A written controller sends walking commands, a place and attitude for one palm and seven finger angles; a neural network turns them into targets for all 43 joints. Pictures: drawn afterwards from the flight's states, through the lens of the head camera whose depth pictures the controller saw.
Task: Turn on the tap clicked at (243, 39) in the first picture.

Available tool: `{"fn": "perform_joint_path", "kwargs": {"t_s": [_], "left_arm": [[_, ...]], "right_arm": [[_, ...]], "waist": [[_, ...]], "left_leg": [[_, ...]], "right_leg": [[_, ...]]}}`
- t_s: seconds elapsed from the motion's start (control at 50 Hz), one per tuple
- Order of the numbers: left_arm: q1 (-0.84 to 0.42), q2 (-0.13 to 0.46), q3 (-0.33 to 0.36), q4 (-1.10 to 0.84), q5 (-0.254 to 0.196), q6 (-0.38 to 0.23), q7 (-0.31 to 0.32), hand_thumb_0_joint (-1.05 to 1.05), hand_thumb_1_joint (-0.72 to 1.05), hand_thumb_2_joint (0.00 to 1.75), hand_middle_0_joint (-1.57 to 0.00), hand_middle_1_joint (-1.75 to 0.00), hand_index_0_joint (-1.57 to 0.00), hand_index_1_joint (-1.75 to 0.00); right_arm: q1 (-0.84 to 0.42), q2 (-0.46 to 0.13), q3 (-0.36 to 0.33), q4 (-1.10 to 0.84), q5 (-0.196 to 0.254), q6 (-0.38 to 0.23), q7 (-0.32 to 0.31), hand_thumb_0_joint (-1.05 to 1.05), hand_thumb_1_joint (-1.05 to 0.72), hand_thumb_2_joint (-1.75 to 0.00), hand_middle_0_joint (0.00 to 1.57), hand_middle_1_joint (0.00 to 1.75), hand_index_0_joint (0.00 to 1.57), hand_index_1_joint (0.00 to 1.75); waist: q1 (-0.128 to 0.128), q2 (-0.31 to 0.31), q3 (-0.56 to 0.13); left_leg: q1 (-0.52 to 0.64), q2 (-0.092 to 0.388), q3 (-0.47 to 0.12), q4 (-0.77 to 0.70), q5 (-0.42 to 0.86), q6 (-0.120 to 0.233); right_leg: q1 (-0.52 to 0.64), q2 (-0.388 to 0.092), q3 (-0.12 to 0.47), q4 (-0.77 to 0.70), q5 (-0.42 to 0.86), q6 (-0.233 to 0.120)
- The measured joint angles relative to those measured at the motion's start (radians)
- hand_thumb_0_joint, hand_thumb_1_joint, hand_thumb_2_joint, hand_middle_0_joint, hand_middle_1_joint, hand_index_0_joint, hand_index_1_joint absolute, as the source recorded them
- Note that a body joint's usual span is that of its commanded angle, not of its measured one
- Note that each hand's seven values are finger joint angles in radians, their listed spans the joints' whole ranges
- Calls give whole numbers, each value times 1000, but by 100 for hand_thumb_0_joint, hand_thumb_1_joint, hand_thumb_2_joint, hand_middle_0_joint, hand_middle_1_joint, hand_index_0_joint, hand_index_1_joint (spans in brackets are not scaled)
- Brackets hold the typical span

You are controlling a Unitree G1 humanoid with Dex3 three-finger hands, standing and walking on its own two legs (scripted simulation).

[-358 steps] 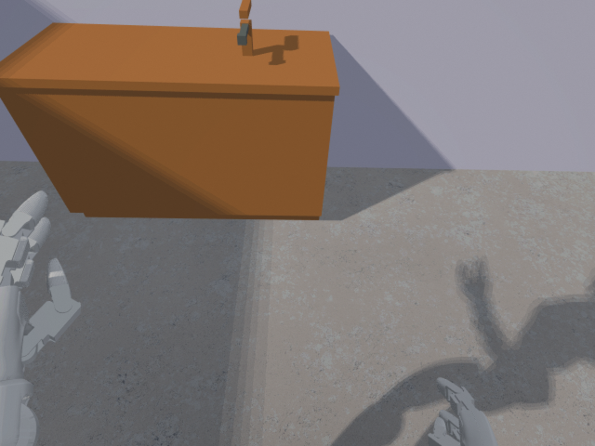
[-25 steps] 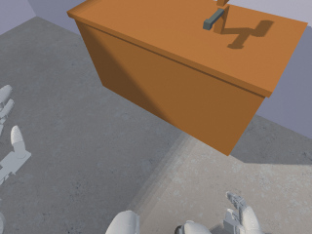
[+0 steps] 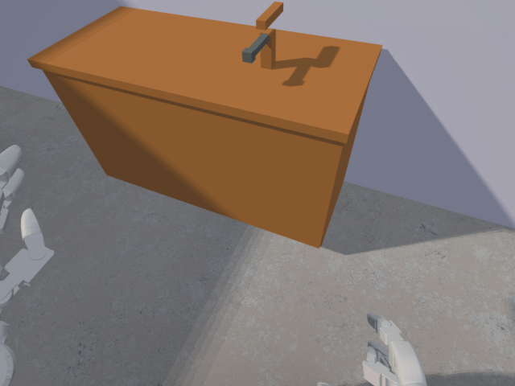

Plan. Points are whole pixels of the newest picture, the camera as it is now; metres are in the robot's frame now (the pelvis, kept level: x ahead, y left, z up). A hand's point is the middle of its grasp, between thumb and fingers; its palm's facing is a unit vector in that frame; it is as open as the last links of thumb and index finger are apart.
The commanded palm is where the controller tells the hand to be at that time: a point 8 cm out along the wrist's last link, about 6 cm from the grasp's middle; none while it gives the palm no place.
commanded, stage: turn to face it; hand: left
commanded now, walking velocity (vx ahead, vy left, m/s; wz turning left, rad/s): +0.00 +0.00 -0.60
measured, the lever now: (248, 55) +0.88 +0.14 +0.06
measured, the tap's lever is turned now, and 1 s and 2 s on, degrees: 0 0 0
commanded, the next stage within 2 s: take the last steps up to it in 1.18 s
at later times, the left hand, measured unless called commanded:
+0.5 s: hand (146, 262) +0.21 +0.14 +0.18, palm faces +0.15 -0.88 -0.45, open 7.4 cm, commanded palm +0.16 +0.19 +0.19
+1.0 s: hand (263, 309) +0.17 +0.02 +0.19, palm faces -0.11 -0.83 -0.54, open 7.4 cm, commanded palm +0.14 +0.08 +0.19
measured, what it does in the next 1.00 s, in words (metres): walks backwards, turning right: right foot, then left foot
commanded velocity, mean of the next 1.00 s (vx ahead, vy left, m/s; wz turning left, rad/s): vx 0.00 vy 0.00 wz -0.48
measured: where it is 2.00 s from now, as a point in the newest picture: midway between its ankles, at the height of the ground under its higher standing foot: outside the picture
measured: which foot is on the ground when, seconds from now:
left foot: down 0.00-0.02, up 0.04-0.40, down 0.42-0.70, up 0.72-1.00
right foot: up 0.00-0.00, down 0.02-0.44, up 0.46-0.66, down 0.68-1.00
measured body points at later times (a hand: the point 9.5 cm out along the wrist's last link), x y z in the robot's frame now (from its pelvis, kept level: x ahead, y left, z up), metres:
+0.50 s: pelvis -0.07 -0.03 +0.01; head -0.04 -0.04 +0.45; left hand +0.19 +0.19 +0.21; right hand +0.03 -0.32 -0.07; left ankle -0.04 +0.11 -0.72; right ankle +0.01 -0.11 -0.70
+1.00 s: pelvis -0.14 -0.08 +0.01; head -0.10 -0.11 +0.46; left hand +0.17 +0.06 +0.22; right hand -0.14 -0.38 -0.09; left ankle -0.08 +0.06 -0.68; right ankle -0.10 -0.17 -0.72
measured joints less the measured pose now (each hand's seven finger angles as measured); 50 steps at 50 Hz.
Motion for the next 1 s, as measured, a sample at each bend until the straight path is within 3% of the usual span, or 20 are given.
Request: {"fn": "perform_joint_path", "kwargs": {"t_s": [0.02, 0.04, 0.06, 0.1, 0.16, 0.26, 0.32, 0.4, 0.44, 0.48, 0.52, 0.56, 0.6, 0.66, 0.68, 0.72, 0.78, 0.84, 0.9, 1.0], "left_arm": [[-12, 6, 1, -1, 2, 2, 1, 2, 89, 90, -21, -30, -21, -30], [-39, 3, -4, 4, 7, 1, 1, 2, 89, 90, -21, -30, -21, -30], [-66, -1, -12, 9, 10, 0, 1, 2, 89, 90, -21, -30, -21, -30], [-87, -11, -19, 1, -2, 5, 0, 2, 89, 90, -21, -30, -21, -30], [-25, -11, -9, -45, -22, -1, -1, 2, 89, 90, -21, -30, -21, -30], [84, 44, 24, -93, -31, -24, -3, 2, 88, 90, -21, -30, -22, -30], [100, 68, 44, -88, -29, -30, 2, 1, 88, 90, -22, -30, -22, -30], [74, 52, 35, -62, -25, -18, 6, 1, 88, 90, -21, -30, -22, -30], [53, 40, 23, -54, -23, -13, 1, 1, 89, 90, -21, -30, -22, -30], [26, 31, 16, -44, -14, -5, -6, 1, 89, 90, -21, -30, -21, -30], [21, 24, 15, -34, 0, -2, -11, 1, 89, 90, -21, -30, -21, -30], [24, 6, 4, -28, 3, 4, -9, 2, 89, 90, -21, -30, -21, -30], [26, -11, -7, -29, 4, 6, -3, 2, 89, 90, -21, -30, -21, -30], [6, -4, -11, -28, 8, 4, 3, 2, 89, 90, -21, -30, -21, -30], [-8, 6, -8, -27, 10, 3, 3, 2, 89, 90, -21, -30, -21, -30], [-57, 6, -15, -11, 15, -3, 1, 2, 89, 90, -21, -30, -21, -30], [-55, 9, -6, -30, -2, -5, -2, 2, 89, 90, -21, -30, -21, -30], [33, 22, 18, -73, -15, -19, -2, 2, 89, 90, -21, -30, -21, -30], [100, 48, 36, -94, -19, -31, -3, 1, 88, 90, -21, -30, -22, -30], [118, 66, 47, -76, -17, -31, 5, 1, 88, 90, -22, -30, -22, -30]], "right_arm": [[6, 7, 8, 0, 0, -10, 4, 1, -90, -90, 20, 30, 20, 30], [0, 7, 11, 8, 0, -17, 7, 1, -90, -90, 20, 30, 20, 30], [-12, 6, 13, 23, 0, -16, 8, 1, -90, -90, 20, 30, 20, 30], [-43, -2, 14, 54, -4, 5, 8, 1, -90, -90, 20, 30, 20, 30], [-73, -19, 8, 67, -14, 44, 6, 1, -90, -90, 20, 30, 20, 30], [-53, -53, -27, 61, -19, 77, -2, 2, -90, -90, 20, 30, 20, 30], [-36, -79, -44, 56, -15, 88, -7, 2, -90, -90, 20, 30, 20, 30], [-25, -107, -54, 43, -9, 98, -8, 2, -90, -90, 20, 30, 20, 30], [-25, -109, -57, 31, -11, 97, -10, 2, -90, -90, 20, 30, 19, 30], [-28, -96, -57, 18, -13, 88, -16, 2, -90, -90, 20, 30, 19, 30], [-23, -70, -55, 12, -11, 72, -19, 1, -90, -90, 19, 30, 19, 30], [-14, -49, -47, 9, -5, 51, -13, 1, -90, -90, 19, 30, 19, 30], [-6, -31, -32, 12, -3, 28, -6, 1, -90, -90, 20, 30, 20, 30], [6, -1, -6, 11, -4, -4, 7, 1, -90, -90, 20, 30, 20, 30], [9, 6, 2, 9, -3, -12, 10, 1, -90, -90, 20, 30, 20, 30], [-9, 5, 8, 24, -1, -16, 14, 1, -90, -90, 20, 30, 20, 30], [-53, -4, 7, 61, -3, 16, 12, 1, -90, -90, 20, 30, 20, 30], [-71, -21, -3, 69, -12, 46, 5, 2, -90, -90, 20, 30, 20, 30], [-59, -42, -23, 74, -15, 56, -8, 2, -90, -90, 20, 30, 20, 30], [-26, -82, -48, 78, -12, 53, -28, 2, -90, -90, 20, 30, 20, 30]], "waist": [[1, 8, 10], [-3, 29, 32], [-11, 35, 52], [-22, 19, 83], [-52, -4, 100], [-81, -38, 61], [-75, -59, 24], [-64, -75, -16], [-62, -82, -25], [-52, -92, -9], [-45, -90, -7], [-34, -68, -10], [-21, -37, -8], [-13, -5, 6], [-16, 2, 12], [-37, 36, 48], [-61, 7, 77], [-89, -16, 77], [-100, -35, 56], [-85, -63, 7]], "left_leg": [[-16, 20, 0, 41, -18, -11], [-40, 48, -15, 96, -33, -2], [-80, 43, -54, 179, -92, 6], [-161, -21, -125, 368, -163, 14], [-232, -94, -159, 519, -128, 11], [-208, -145, -135, 349, -109, 13], [-158, -167, -124, 207, -129, 26], [-59, -183, -112, 2, -121, 52], [-13, -177, -100, -101, -55, 75], [-6, -161, -74, -104, 67, 83], [2, -138, -52, -81, 51, 73], [12, -104, -35, -67, 27, 57], [17, -60, -15, -53, 15, 39], [3, 4, 3, 3, -9, 7], [-13, 24, 2, 39, -24, -5], [-69, 52, -46, 153, -79, 4], [-182, -45, -128, 416, -175, 18], [-237, -106, -137, 505, -141, 19], [-231, -133, -118, 419, -122, 24], [-152, -164, -103, 194, -125, 49]], "right_leg": [[42, -5, -5, -77, 53, -7], [46, 17, -18, -86, 88, -43], [33, 29, -24, -70, 99, -80], [10, 35, -5, -62, 114, -125], [4, 54, 40, -122, 169, -138], [9, 83, 101, -238, 259, -147], [1, 98, 137, -280, 299, -148], [-17, 123, 174, -311, 342, -142], [-42, 138, 185, -284, 330, -127], [-88, 141, 170, -131, 159, -78], [-143, 117, 118, 119, 51, -41], [-145, 72, 67, 231, 4, -19], [-95, 29, 24, 175, -27, -5], [25, -7, -9, -30, 12, 1], [64, -11, -17, -99, 57, -6], [59, 24, -42, -97, 94, -72], [25, 27, -14, -97, 115, -125], [21, 38, 22, -160, 168, -134], [25, 47, 46, -225, 216, -139], [20, 59, 77, -292, 273, -143]]}}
